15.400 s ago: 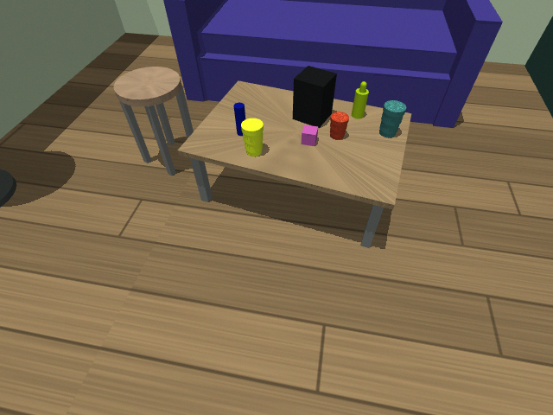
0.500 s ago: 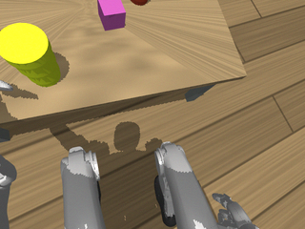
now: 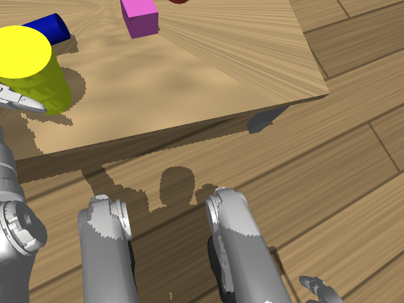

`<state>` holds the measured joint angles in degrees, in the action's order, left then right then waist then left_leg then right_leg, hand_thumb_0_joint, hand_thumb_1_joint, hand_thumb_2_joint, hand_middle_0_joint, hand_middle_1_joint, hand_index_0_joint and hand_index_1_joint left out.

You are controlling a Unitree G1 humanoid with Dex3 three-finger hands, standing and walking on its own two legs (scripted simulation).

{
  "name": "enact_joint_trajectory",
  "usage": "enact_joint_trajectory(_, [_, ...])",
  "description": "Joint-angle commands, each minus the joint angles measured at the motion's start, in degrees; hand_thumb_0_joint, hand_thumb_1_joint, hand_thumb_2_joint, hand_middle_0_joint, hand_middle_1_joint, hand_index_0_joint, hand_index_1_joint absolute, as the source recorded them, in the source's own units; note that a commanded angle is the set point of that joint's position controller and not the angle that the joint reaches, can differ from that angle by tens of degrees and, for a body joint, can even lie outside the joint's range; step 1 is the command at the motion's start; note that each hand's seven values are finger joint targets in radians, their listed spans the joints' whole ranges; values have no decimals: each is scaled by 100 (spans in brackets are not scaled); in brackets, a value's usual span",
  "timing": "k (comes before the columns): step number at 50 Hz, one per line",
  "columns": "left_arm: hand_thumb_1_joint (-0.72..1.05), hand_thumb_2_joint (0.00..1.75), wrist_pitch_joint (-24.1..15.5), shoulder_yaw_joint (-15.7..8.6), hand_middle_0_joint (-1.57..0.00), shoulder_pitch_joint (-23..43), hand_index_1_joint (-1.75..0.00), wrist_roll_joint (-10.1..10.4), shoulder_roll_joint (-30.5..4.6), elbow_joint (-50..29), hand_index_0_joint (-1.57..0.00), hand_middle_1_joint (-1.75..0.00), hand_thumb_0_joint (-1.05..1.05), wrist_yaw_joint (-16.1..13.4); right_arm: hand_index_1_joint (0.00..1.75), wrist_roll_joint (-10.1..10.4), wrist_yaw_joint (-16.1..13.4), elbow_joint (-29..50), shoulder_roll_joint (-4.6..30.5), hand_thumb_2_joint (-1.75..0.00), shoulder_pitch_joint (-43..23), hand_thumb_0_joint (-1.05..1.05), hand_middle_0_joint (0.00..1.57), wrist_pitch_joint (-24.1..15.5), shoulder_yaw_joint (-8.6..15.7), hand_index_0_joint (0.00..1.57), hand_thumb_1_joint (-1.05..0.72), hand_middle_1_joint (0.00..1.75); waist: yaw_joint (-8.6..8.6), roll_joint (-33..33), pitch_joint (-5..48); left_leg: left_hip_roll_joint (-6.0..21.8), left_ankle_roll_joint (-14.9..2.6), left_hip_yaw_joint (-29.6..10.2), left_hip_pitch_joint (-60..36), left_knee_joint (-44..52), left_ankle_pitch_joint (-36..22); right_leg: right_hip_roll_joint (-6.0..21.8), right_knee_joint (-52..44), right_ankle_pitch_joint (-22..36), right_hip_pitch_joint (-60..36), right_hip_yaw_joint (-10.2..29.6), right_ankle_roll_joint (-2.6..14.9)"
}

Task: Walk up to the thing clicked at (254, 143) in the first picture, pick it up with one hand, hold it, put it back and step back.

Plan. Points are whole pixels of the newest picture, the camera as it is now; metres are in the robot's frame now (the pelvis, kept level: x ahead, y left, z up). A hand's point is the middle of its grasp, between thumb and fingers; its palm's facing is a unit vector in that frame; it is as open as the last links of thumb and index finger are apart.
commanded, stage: rest palm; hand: left
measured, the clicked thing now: (37, 79) +0.51 +0.26 -0.01
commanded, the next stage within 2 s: close in 0.02 s
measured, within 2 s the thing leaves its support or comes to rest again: leaves its support in 0.88 s
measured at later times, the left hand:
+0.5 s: hand (11, 60) +0.53 +0.29 +0.01, palm faces +0.29 -0.96 -0.02, open 16.7 cm
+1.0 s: hand (8, 51) +0.54 +0.29 +0.01, palm faces +0.28 -0.96 -0.03, open 13.7 cm
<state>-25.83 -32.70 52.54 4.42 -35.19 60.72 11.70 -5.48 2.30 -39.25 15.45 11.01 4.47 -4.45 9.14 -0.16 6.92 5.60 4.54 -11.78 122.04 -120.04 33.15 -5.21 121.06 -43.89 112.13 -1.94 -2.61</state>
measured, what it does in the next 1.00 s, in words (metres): stands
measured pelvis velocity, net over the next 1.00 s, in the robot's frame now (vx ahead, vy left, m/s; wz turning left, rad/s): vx -0.01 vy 0.00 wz -0.01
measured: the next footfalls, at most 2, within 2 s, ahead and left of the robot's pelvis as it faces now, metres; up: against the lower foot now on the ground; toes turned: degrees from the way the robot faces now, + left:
none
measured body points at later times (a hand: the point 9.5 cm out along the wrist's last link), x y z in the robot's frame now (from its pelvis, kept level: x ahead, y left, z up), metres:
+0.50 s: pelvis +0.00 +0.00 -0.01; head +0.22 +0.06 +0.38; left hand +0.50 +0.34 +0.01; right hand +0.11 -0.26 -0.14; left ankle +0.10 +0.17 -0.38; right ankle +0.07 -0.13 -0.38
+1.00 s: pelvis -0.01 +0.00 -0.02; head +0.22 +0.06 +0.36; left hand +0.52 +0.34 +0.02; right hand +0.08 -0.27 -0.14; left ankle +0.10 +0.17 -0.38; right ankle +0.07 -0.13 -0.38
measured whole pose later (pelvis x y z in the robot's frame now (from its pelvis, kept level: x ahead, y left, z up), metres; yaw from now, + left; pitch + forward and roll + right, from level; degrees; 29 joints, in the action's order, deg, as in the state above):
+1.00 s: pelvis -0.01 +0.00 -0.02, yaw -1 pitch +33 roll -7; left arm -24.7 -27.4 60.5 3.3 -39.4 63.9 9.1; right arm -6.1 2.0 -37.0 15.7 8.3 5.9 -6.8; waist 9.3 1.2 3.8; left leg 4.9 4.6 -13.1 125.1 -124.2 32.6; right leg -5.6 125.4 -43.6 115.2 -2.5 -2.8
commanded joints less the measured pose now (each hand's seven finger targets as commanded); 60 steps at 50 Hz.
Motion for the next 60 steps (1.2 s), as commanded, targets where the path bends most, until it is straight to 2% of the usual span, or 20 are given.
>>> enact_joint_trajectory(1, [-61, 0, -357, 207, -6, 1875, 0, 48, -930, -1284, -7, -1, 0, -100, 30, 29, -39, 231, 1102, -90, 753, 0, 20, -76, 420, 20, -92, 30, -64, -1345, 3417, -24, -471, 611, -3458, 1137, -380, 27, -1560, 1235, -891, -469, 471])
enact_joint_trajectory(4, [-61, 0, -381, 248, -6, 1879, 0, 22, -903, -1172, -6, 0, 0, -216, 30, -4, -33, 152, 1085, -90, 825, 0, 20, -80, 436, 20, -92, 30, -15, -1110, 3373, -20, -525, 710, -3270, 927, -669, 23, -1653, 1535, -1142, -403, 406])
enact_joint_trajectory(10, [-61, 3, -573, 341, -18, 2377, -9, -92, -1109, -1637, -19, -11, 0, -248, 30, -111, -18, 58, 1109, -90, 823, 0, 20, -55, 493, 20, -93, 30, -15, -1383, 4068, 8, -531, 710, -3802, 762, -987, 28, -1513, 1783, -1295, -385, 391])
enact_joint_trajectory(15, [-61, 9, -525, 368, -28, 2382, -19, -45, -1061, -1361, -29, -20, 0, -276, 30, -133, -26, 73, 1135, -90, 752, 0, 20, -27, 456, 20, -94, 30, 16, -1320, 3830, 6, -528, 720, -3565, 739, -727, 14, -1551, 1563, -1217, -372, 385])
enact_joint_trajectory(16, [-61, 10, -488, 439, -29, 2287, -20, -47, -922, -1188, -30, -21, 0, -276, 30, -134, -28, 109, 1134, -90, 704, 0, 20, -16, 452, 20, -94, 30, 45, -1293, 3696, -3, -522, 709, -3517, 788, -636, 16, -1536, 1473, -1143, -413, 397])
enact_joint_trajectory(20, [-60, 13, -418, 408, -33, 2188, -24, -123, -1087, -1105, -34, -25, 0, -300, 30, -102, -23, 229, 1151, -90, 643, 0, 20, 25, 423, 20, -94, 30, -31, -1161, 3471, -26, -515, 687, -3277, 849, -433, 1, -1497, 1277, -1082, -467, 424])
enact_joint_trajectory(22, [-61, 12, -367, 455, -32, 2153, -23, -107, -931, -912, -34, -25, 0, -293, 30, -89, -29, 283, 1185, -90, 629, 0, 20, 30, 424, 20, -94, 30, 70, -1001, 3353, -16, -527, 648, -3210, 817, -344, -1, -1487, 1238, -975, -502, 413])
enact_joint_trajectory(25, [-59, 14, -353, 332, -34, 1964, -26, -31, -953, -745, -36, -27, 0, -274, 30, -77, -22, 293, 1195, -90, 691, 0, 20, 44, 373, 20, -93, 30, 69, -734, 3370, -23, -565, 669, -2970, 645, -602, -11, -1444, 1494, -1165, -495, 363])
enact_joint_trajectory(26, [-59, 15, -378, 332, -37, 2170, -27, -39, -1116, -979, -38, -29, 0, -265, 30, -72, -22, 340, 1177, -90, 646, 0, 20, 45, 344, 20, -94, 30, 46, -785, 3445, -33, -571, 680, -2877, 624, -584, -8, -1449, 1491, -1239, -464, 355])
enact_joint_trajectory(29, [-56, 21, -356, 365, -42, 2215, -34, -94, -1150, -821, -43, -35, 0, -256, 30, -73, -12, 348, 1172, -90, 665, 0, 20, 61, 315, 20, -93, 30, 70, -908, 3376, -17, -560, 667, -2966, 631, -563, -26, -1377, 1438, -1097, -498, 379])
enact_joint_trajectory(32, [-55, 27, -351, 439, -47, 2422, -40, -165, -1228, -825, -49, -41, 0, -277, 30, -85, -16, 376, 1170, -90, 637, 0, 20, 66, 297, 20, -93, 30, 88, -1057, 3256, -18, -526, 672, -2904, 698, -156, -34, -1378, 1086, -931, -507, 415])
enact_joint_trajectory(33, [-56, 25, -355, 567, -46, 2565, -39, -170, -1151, -863, -49, -41, 0, -273, 30, -93, -26, 401, 1168, -90, 596, 0, 20, 65, 286, 20, -93, 30, 144, -1096, 3177, -24, -521, 685, -2827, 719, 16, -34, -1431, 954, -904, -499, 413])
enact_joint_trajectory(37, [-54, 30, -312, 647, -51, 2788, -44, -210, -1298, -895, -53, -46, 0, -245, 30, -95, -51, 362, 1228, -90, 666, 0, 20, 63, 259, 20, -92, 30, 198, -1336, 3273, -22, -490, 642, -3032, 759, 162, -32, -1364, 840, -791, -535, 436])
enact_joint_trajectory(43, [-48, 43, -159, 615, -64, 2826, -60, -158, -1384, -664, -67, -62, 0, -283, 30, -69, -84, 353, 1265, -90, 764, 0, 20, 78, 185, 20, -92, 30, 226, -1218, 3235, -30, -507, 643, -2851, 637, 54, -34, -1341, 951, -805, -529, 419])
enact_joint_trajectory(48, [-42, 54, -70, 679, -74, 2644, -72, -215, -1359, -469, -77, -75, 0, -268, 30, -58, -90, 403, 1272, -89, 664, 0, 20, 102, 145, 20, -91, 30, 239, -1126, 2921, -32, -510, 629, -2626, 686, 238, -46, -1375, 795, -750, -554, 423])
enact_joint_trajectory(50, [-30, 65, -64, 577, -81, 2675, -83, -224, -1538, -538, -83, -85, 0, -278, 30, -58, -72, 421, 1287, -90, 734, 0, 20, 111, 127, 20, -92, 30, 198, -1033, 3150, -38, -529, 645, -2568, 586, -8, -50, -1330, 1022, -958, -541, 402])
enact_joint_trajectory(53, [-27, 83, -31, 479, -93, 2764, -101, -195, -1676, -907, -95, -102, 0, -263, 30, -47, -75, 474, 1301, -90, 792, 0, 20, 137, 146, 20, -92, 30, 143, -1049, 3545, -23, -558, 639, -2780, 527, -331, -61, -1340, 1300, -1194, -525, 367])
enact_joint_trajectory(56, [-17, 87, 2, 383, -97, 2833, -105, -239, -1889, -1226, -100, -105, 0, -268, 30, -46, -69, 460, 1306, -90, 794, 0, 20, 183, 180, 20, -91, 30, 40, -1510, 3877, -7, -522, 617, -3326, 634, -563, -56, -1239, 1433, -1162, -558, 405])
enact_joint_trajectory(58, [-16, 95, 44, 376, -105, 2940, -114, -195, -1763, -1377, -107, -114, 0, -307, 30, -34, -79, 454, 1286, -90, 824, 0, 20, 189, 204, 20, -92, 30, 109, -1534, 3863, -2, -512, 584, -3325, 686, -504, -55, -1258, 1418, -1119, -568, 409])
enact_joint_trajectory(60, [-19, 97, 83, 283, -108, 2998, -117, -136, -1893, -1669, -110, -117, 0, -369, 30, -11, -100, 469, 1254, -90, 852, 0, 20, 226, 199, 20, -92, 30, 8, -1481, 4074, -10, -536, 663, -3365, 713, -597, -57, -1436, 1514, -1445, -485, 377])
